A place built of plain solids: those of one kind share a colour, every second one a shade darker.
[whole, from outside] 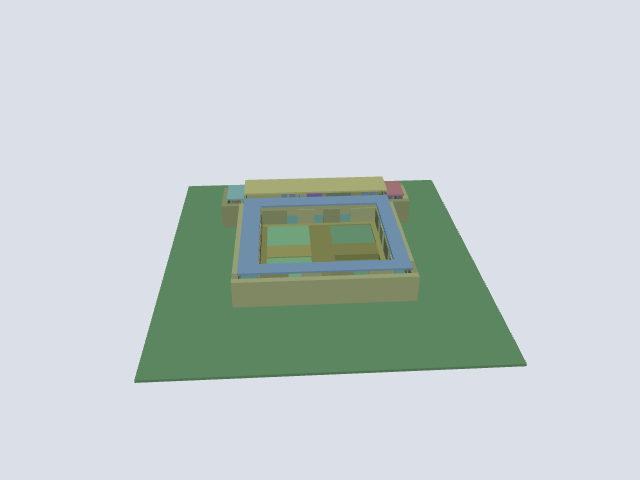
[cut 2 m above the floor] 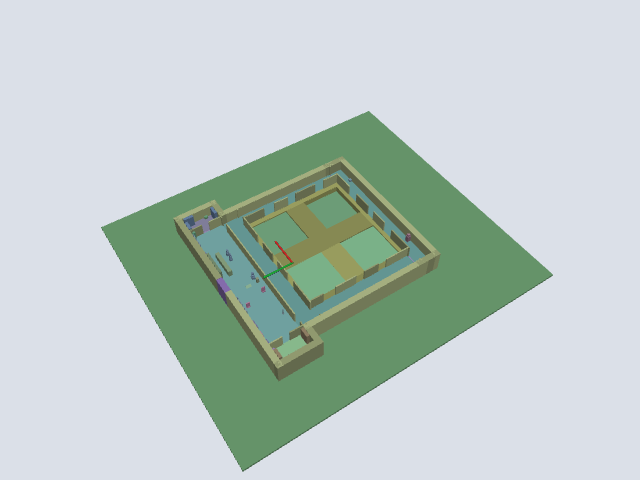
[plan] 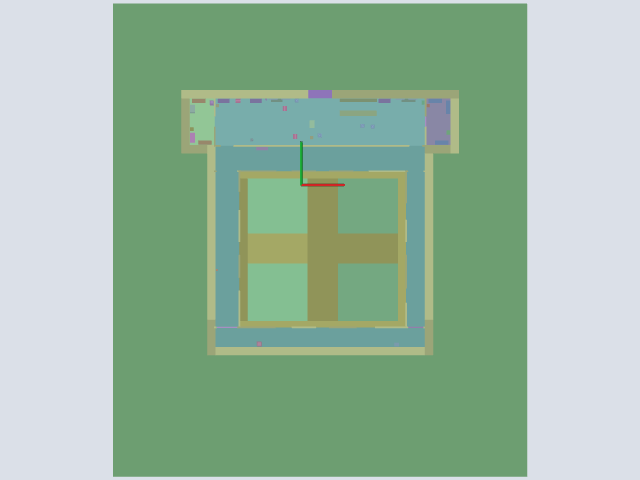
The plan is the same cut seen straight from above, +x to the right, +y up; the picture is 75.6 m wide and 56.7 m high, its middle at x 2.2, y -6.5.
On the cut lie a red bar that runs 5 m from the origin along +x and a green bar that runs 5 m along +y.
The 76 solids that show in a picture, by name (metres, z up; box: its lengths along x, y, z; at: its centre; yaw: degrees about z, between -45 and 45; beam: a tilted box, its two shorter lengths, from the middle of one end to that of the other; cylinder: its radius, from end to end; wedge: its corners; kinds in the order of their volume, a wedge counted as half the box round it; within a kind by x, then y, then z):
{
 "ground_under_all_1": {"box": [48.96, 55.9, 0.4], "at": [2.22, -6.53, -1.78]},
 "wall_1": {"box": [1.0, 7.5, 4.25], "at": [-13.68, 7.47, 0.5]},
 "wall_2": {"box": [4.05, 1.0, 4.25], "at": [-12.15, 4.22, 0.5]},
 "wall_3": {"box": [4.85, 1.0, 4.25], "at": [-11.76, 10.73, 0.5]},
 "wall_4": {"box": [1.0, 4.2, 4.25], "at": [-10.63, -18.02, 0.5]},
 "wall_5": {"box": [1.0, 20.25, 4.25], "at": [-10.63, -7.6, 0.5]},
 "wall_6": {"box": [1.0, 4.0, 4.25], "at": [-10.63, 2.73, 0.5]},
 "wall_7": {"box": [0.2, 2.35, 4.25], "at": [-10.23, 5.7, 0.5]},
 "wall_8": {"box": [0.2, 2.35, 4.25], "at": [-10.23, 9.25, 0.5]},
 "wall_9": {"box": [0.2, 4.45, 4.25], "at": [-7.33, -14.7, 0.5]},
 "wall_10": {"box": [0.2, 2.73, 4.25], "at": [-7.33, -9.61, 0.5]},
 "wall_11": {"box": [0.2, 3.8, 4.25], "at": [-7.33, -4.85, 0.5]},
 "wall_12": {"box": [0.2, 2.53, 4.25], "at": [-7.33, 0.46, 0.5]},
 "wall_13": {"box": [4.4, 0.2, 4.25], "at": [-5.23, -16.82, 0.5]},
 "wall_14": {"box": [4.5, 0.2, 4.25], "at": [-5.18, 1.62, 0.5]},
 "wall_15": {"box": [11.95, 1.0, 4.25], "at": [-5.16, 10.73, 0.5]},
 "wall_16": {"box": [2.9, 0.2, 4.25], "at": [0.32, -16.82, 0.5]},
 "wall_17": {"box": [2.9, 0.2, 4.25], "at": [0.32, 1.62, 0.5]},
 "wall_18": {"box": [2.9, 0.2, 4.25], "at": [0.32, 1.62, 0.5]},
 "wall_19": {"box": [26.7, 1.0, 4.25], "at": [2.22, -19.63, 0.5]},
 "wall_20": {"box": [20.8, 0.2, 4.25], "at": [2.37, 4.62, 0.5]},
 "wall_21": {"box": [2.9, 0.2, 4.25], "at": [4.72, 1.62, 0.5]},
 "wall_22": {"box": [3.27, 0.2, 4.25], "at": [4.91, -16.82, 0.5]},
 "wall_23": {"box": [11.95, 1.0, 4.25], "at": [9.6, 10.73, 0.5]},
 "wall_24": {"box": [4.5, 0.2, 4.25], "at": [10.22, 1.62, 0.5]},
 "wall_25": {"box": [3.78, 0.2, 4.25], "at": [10.58, -16.82, 0.5]},
 "wall_26": {"box": [0.2, 3.0, 4.25], "at": [12.37, -15.43, 0.5]},
 "wall_27": {"box": [0.2, 3.98, 4.25], "at": [12.37, -10.24, 0.5]},
 "wall_28": {"box": [0.2, 2.65, 4.25], "at": [12.37, -5.42, 0.5]},
 "wall_29": {"box": [0.2, 3.88, 4.25], "at": [12.37, -0.21, 0.5]},
 "wall_30": {"box": [0.2, 2.35, 4.25], "at": [14.67, 5.7, 0.5]},
 "wall_31": {"box": [0.2, 2.35, 4.25], "at": [14.67, 9.25, 0.5]},
 "wall_32": {"box": [1.0, 4.2, 4.25], "at": [15.07, -18.02, 0.5]},
 "wall_33": {"box": [1.0, 20.25, 4.25], "at": [15.07, -7.6, 0.5]},
 "wall_34": {"box": [1.0, 4.0, 4.25], "at": [15.07, 2.73, 0.5]},
 "wall_35": {"box": [4.85, 1.0, 4.25], "at": [16.2, 10.73, 0.5]},
 "wall_36": {"box": [4.05, 1.0, 4.25], "at": [16.59, 4.22, 0.5]},
 "wall_37": {"box": [1.0, 7.5, 4.25], "at": [18.12, 7.47, 0.5]},
 "floor_corr_1": {"box": [2.9, 18.45, 1.63], "at": [-8.78, -7.6, -0.81]},
 "floor_corr_2": {"box": [24.9, 2.4, 1.63], "at": [2.22, -18.02, -0.81]},
 "floor_corr_3": {"box": [24.9, 3.0, 1.63], "at": [2.22, 3.12, -0.81]},
 "floor_corr_4": {"box": [2.3, 18.45, 1.63], "at": [13.52, -7.6, -0.81]},
 "floor_gang_1": {"box": [1.0, 16.85, 1.63], "at": [-6.83, -7.65, -0.81]},
 "floor_gang_2": {"box": [7.05, 3.55, 1.63], "at": [-2.81, -7.5, -0.81]},
 "floor_gang_3": {"box": [19.7, 0.75, 1.63], "at": [2.52, -16.45, -0.81]},
 "floor_gang_4": {"box": [3.6, 16.85, 1.63], "at": [2.52, -7.65, -0.81]},
 "floor_gang_5": {"box": [19.7, 0.85, 1.63], "at": [2.52, 1.2, -0.81]},
 "floor_gang_6": {"box": [7.1, 3.55, 1.63], "at": [7.87, -7.5, -0.81]},
 "floor_gang_7": {"box": [0.95, 16.85, 1.63], "at": [11.89, -7.65, -0.81]},
 "step_tier_1": {"box": [7.05, 6.8, 1.43], "at": [-2.81, -12.68, -0.92]},
 "step_tier_2": {"box": [7.05, 6.5, 1.63], "at": [-2.81, -2.48, -0.81]},
 "step_tier_3": {"box": [7.1, 6.8, 0.6], "at": [7.87, -12.68, -1.33]},
 "step_tier_4": {"box": [7.1, 6.5, 1.39], "at": [7.87, -2.48, -0.94]},
 "floor_foyer_1": {"box": [24.9, 5.7, 1.63], "at": [2.22, 7.47, -0.81]},
 "ceil_corr_1": {"box": [2.9, 18.45, 0.3], "at": [-8.78, -7.6, 3.4]},
 "ceil_corr_2": {"box": [24.9, 2.4, 0.3], "at": [2.22, -18.02, 3.4]},
 "ceil_corr_3": {"box": [24.9, 3.0, 0.3], "at": [2.22, 3.12, 3.4]},
 "ceil_corr_4": {"box": [2.3, 18.45, 0.3], "at": [13.52, -7.6, 3.4]},
 "ceil_foyer_1": {"box": [24.9, 5.7, 0.3], "at": [2.22, 7.47, 4.35]},
 "floor_cloaks_1": {"box": [3.05, 5.7, 1.63], "at": [-11.76, 7.47, -0.81]},
 "floor_store_1": {"box": [3.05, 5.7, 1.63], "at": [16.2, 7.47, -0.81]},
 "door_leaf_1": {"box": [2.8, 0.97, 4.9], "at": [2.22, 10.74, 0.82]},
 "bar_foyer_1": {"box": [4.4, 0.65, 1.1], "at": [6.72, 8.47, 0.55]},
 "bar_foyer_2": {"box": [4.4, 0.4, 2.1], "at": [6.72, 9.99, 1.05]},
 "ceil_cloaks_1": {"box": [3.05, 5.7, 0.3], "at": [-11.76, 7.47, 3.4]},
 "ceil_store_1": {"box": [3.05, 5.7, 0.3], "at": [16.2, 7.47, 3.4]},
 "shelves_store_1": {"box": [1.6, 0.5, 2.0], "at": [15.82, 9.95, 1.0]},
 "shelves_store_2": {"box": [1.6, 0.5, 2.0], "at": [16.57, 5.0, 1.0]},
 "shelves_store_3": {"box": [0.5, 1.6, 2.0], "at": [17.34, 9.18, 1.0]},
 "shelves_cloaks_1": {"box": [1.6, 0.5, 2.0], "at": [-12.13, 9.95, 1.0]},
 "shelves_cloaks_2": {"box": [1.6, 0.5, 2.0], "at": [-11.38, 5.0, 1.0]},
 "bench_foyer_1": {"box": [1.4, 0.5, 0.46], "at": [-9.18, 9.95, 0.22]},
 "bench_foyer_2": {"box": [1.4, 0.5, 0.46], "at": [-5.38, 9.95, 0.22]},
 "bench_foyer_3": {"box": [1.4, 0.5, 0.46], "at": [9.82, 9.95, 0.22]},
 "step_strewn_mat_1": {"box": [0.6, 0.91, 1.66], "at": [1.26, 7.18, -0.8]},
 "case_cloaks_1": {"box": [0.6, 1.2, 0.66], "at": [-12.85, 5.58, 0.42]}
}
